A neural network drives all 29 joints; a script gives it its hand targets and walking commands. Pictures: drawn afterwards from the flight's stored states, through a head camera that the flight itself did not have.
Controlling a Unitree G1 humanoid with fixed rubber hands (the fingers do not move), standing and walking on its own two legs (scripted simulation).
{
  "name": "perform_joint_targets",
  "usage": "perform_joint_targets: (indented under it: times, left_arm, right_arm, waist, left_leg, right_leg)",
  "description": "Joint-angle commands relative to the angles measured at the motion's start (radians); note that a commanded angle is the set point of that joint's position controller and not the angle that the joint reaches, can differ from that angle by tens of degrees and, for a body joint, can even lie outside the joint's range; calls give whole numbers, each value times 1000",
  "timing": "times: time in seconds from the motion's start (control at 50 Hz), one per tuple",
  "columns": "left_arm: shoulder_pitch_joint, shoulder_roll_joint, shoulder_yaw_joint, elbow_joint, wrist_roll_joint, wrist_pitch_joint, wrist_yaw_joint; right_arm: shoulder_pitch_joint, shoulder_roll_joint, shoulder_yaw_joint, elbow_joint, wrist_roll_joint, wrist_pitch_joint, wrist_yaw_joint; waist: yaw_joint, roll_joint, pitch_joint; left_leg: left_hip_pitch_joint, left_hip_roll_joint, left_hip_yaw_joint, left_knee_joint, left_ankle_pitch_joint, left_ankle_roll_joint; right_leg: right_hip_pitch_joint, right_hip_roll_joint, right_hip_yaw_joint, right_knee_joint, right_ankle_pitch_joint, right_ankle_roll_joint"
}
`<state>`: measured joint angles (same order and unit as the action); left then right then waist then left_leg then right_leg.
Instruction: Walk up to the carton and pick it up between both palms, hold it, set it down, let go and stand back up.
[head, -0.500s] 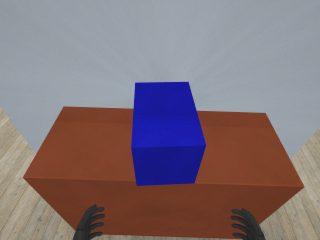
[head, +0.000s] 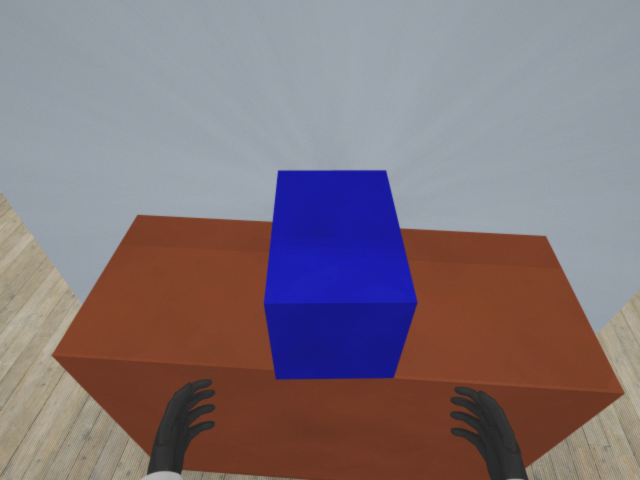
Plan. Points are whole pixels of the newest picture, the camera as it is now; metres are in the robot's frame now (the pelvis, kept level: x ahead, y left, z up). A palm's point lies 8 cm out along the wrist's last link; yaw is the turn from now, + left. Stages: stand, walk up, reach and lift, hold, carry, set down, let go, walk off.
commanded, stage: reach and lift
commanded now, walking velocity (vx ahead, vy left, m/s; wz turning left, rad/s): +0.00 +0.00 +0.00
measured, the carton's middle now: (333, 270) +0.46 +0.01 -0.02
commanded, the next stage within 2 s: none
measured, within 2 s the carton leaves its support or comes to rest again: neither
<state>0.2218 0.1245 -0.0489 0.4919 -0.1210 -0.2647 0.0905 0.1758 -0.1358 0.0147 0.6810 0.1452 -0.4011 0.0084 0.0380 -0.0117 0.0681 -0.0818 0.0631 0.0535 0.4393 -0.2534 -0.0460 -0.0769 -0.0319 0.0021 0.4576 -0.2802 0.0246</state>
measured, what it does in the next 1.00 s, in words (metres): stands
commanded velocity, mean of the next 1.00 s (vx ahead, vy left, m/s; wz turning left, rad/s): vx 0.00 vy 0.00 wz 0.00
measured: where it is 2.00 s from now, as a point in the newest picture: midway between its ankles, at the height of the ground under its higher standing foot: outside the picture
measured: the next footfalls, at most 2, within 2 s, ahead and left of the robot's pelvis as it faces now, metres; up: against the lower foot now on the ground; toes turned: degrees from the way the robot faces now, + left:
none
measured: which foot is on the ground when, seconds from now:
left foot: down 0.00-1.00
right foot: down 0.00-1.00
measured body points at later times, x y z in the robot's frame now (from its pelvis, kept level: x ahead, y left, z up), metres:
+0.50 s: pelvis +0.00 -0.01 +0.00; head +0.00 +0.00 +0.45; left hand +0.25 +0.19 -0.01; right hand +0.26 -0.20 -0.02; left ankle -0.01 +0.14 -0.74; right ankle -0.01 -0.13 -0.74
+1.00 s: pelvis -0.01 +0.00 +0.00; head +0.02 +0.00 +0.45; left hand +0.33 +0.19 +0.04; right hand +0.34 -0.19 +0.04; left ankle -0.01 +0.14 -0.74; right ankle -0.01 -0.13 -0.74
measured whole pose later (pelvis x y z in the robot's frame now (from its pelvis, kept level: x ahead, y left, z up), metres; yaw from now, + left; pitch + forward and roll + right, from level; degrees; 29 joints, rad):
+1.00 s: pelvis -0.01 +0.00 +0.00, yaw -2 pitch +1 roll +0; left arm -0.29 0.11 0.06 0.39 -0.14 0.16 0.12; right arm -0.34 -0.21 0.06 0.59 0.25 -0.06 -0.09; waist 0.04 -0.01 0.05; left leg -0.21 0.08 0.06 0.39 -0.19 -0.05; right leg -0.21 -0.01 0.04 0.40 -0.20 0.02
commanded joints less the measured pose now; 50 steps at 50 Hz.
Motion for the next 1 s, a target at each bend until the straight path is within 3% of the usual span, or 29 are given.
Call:
perform_joint_targets:
  times: [0.0, 0.14, 0.26, 0.4, 0.54, 0.78, 0.98]
  left_arm:
    - [-149, 73, 24, -189, -7, -102, -3]
    - [-214, 78, 15, -178, -29, -148, -3]
    - [-294, 84, 20, -197, -43, -112, 5]
    - [-373, 83, 36, -238, -35, -20, 2]
    - [-472, 78, 63, -315, -15, 120, -1]
    - [-710, 63, 117, -356, 2, 300, 12]
    - [-932, 90, 135, -326, -19, 376, 28]
  right_arm:
    - [-157, -98, -19, -184, 21, -104, -8]
    - [-227, -80, 0, -174, 36, -143, -23]
    - [-304, -94, -8, -187, 40, -112, -41]
    - [-388, -111, 16, -232, 60, -46, -62]
    - [-490, -144, 23, -314, 79, 54, -78]
    - [-730, -185, -9, -365, 85, 207, -94]
    - [-955, -250, -27, -325, 116, 281, -105]
  waist:
    - [4, -3, -117]
    - [2, -1, -160]
    - [-12, -3, -210]
    - [-14, -1, -255]
    - [-9, -9, -286]
    - [7, 3, -391]
    - [-4, 11, -555]
  left_leg:
    - [59, -90, 3, -36, 293, -19]
    - [29, -85, 5, -22, 262, -15]
    - [30, -87, 2, -12, 284, -12]
    - [58, -88, 8, -16, 358, -13]
    - [102, -85, 18, -37, 401, -9]
    - [132, -79, 42, -66, 372, -5]
    - [145, -73, 37, -33, 420, -10]
  right_leg:
    - [-80, 69, 4, -104, 227, -25]
    - [-70, 67, 8, -81, 215, -18]
    - [-53, 68, 7, -67, 272, -9]
    - [-19, 63, 12, -73, 387, 1]
    - [-18, 69, 4, -102, 419, 4]
    - [-65, 84, -8, -130, 327, 0]
    - [-90, 104, -27, -114, 370, 3]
